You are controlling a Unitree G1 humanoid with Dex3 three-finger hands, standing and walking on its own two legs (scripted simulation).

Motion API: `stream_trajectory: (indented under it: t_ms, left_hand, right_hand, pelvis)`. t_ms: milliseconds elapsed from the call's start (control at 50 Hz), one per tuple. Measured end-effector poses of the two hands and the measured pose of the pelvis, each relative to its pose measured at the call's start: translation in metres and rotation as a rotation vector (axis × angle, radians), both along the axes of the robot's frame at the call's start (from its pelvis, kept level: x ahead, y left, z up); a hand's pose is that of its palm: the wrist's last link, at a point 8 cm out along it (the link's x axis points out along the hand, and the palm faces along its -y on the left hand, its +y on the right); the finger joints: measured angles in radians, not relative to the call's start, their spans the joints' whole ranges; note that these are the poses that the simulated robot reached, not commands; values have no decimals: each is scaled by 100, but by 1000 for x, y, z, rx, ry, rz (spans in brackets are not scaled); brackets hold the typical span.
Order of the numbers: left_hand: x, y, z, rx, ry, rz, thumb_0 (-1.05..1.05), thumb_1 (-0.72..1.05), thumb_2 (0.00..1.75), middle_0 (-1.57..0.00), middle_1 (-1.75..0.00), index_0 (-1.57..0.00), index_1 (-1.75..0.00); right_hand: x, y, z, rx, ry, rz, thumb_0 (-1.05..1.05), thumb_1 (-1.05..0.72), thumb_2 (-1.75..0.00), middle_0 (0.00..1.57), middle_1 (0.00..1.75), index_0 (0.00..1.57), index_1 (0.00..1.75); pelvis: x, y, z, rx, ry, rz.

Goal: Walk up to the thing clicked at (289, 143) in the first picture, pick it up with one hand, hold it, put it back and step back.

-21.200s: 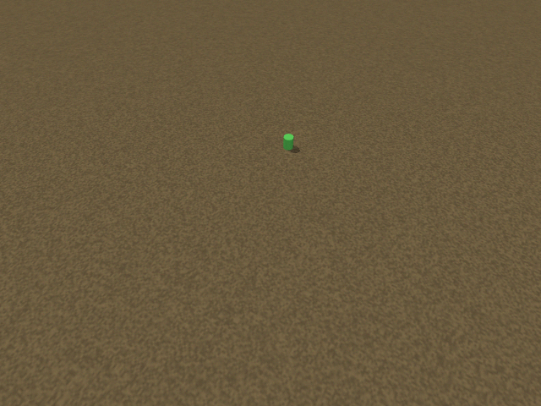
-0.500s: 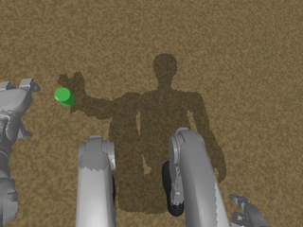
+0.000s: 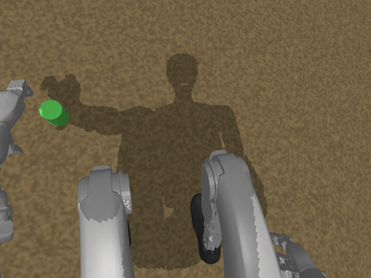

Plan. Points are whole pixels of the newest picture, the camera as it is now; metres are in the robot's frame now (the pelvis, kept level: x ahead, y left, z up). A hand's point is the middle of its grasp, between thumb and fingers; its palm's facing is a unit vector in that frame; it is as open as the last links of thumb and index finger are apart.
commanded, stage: rise first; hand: left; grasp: from above
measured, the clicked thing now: (55, 113) +0.50 +0.29 -0.31
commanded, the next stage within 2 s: approach in 0.36 s
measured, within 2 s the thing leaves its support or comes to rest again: neither
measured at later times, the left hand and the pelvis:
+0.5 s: hand (21, 121) +0.44 +0.32 -0.19, palm faces -0.46 -0.08 -0.88, open 14.0 cm; pelvis +0.00 +0.00 -0.01, yaw -1 degrees
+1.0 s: hand (45, 83) +0.52 +0.27 -0.17, palm faces -0.40 -0.04 -0.91, open 14.0 cm; pelvis +0.01 +0.00 -0.01, yaw -2 degrees
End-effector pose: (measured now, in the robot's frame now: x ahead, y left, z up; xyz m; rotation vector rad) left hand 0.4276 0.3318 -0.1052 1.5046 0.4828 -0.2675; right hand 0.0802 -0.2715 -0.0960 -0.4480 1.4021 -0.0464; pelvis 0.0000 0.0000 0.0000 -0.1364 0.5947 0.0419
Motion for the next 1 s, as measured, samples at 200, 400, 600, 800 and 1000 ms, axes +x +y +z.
stream_trajectory:
  t_ms: [200,400,600,800,1000]
  left_hand:
    - [11,-4,-14,-4,1,15,0,-44,94,-15,-95,-15,-94]
    - [16,-7,-22,-11,7,13,0,-50,98,-11,-99,-11,-99]
    - [20,-10,-32,-10,16,-1,0,-52,99,-9,-102,-9,-102]
    - [64,-46,-35,-18,-71,-62,0,-51,98,-8,-106,-10,-104]
    - [100,-59,-9,34,-59,28,0,-51,98,-8,-106,-9,-105]
  right_hand:
    - [-7,-1,-3,-3,37,-6,0,-90,-90,20,30,20,30]
    - [-18,-4,-4,-11,69,-12,0,-90,-90,20,30,20,30]
    - [-21,-4,-7,-15,78,0,0,-90,-89,20,30,20,30]
    - [-30,-2,-3,-40,77,-2,0,-91,-89,20,30,20,30]
    - [-59,3,6,-17,99,-105,0,-91,-89,20,30,20,30]
  pelvis:
    - [3,0,-5,-4,5,-6]
    - [4,0,-9,-9,3,-11]
    - [4,0,-15,-12,-1,-14]
    - [5,0,-21,-20,5,-19]
    - [5,1,-13,-22,23,-27]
